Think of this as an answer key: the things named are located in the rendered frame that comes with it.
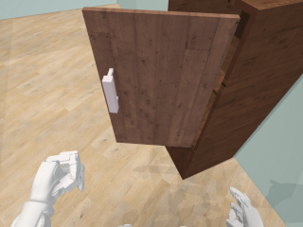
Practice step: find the handle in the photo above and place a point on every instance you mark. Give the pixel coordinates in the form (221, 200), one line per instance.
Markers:
(110, 91)

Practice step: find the cupboard door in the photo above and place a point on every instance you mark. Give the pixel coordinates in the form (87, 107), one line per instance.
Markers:
(165, 63)

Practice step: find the robot left hand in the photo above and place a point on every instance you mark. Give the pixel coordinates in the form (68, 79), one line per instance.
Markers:
(56, 175)

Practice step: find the robot right hand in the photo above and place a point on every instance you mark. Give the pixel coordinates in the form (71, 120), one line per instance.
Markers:
(248, 216)

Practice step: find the robot left forearm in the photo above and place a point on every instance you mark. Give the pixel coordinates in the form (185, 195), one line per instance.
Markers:
(34, 214)

